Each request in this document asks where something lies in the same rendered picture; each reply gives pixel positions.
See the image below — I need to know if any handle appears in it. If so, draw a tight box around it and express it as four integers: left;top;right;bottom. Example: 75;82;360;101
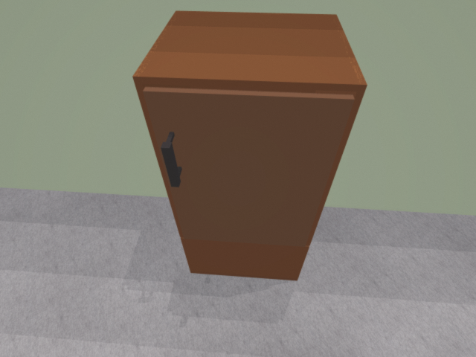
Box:
161;132;182;187

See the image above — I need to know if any cupboard door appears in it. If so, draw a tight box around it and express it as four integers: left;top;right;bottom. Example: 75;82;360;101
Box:
143;87;355;247

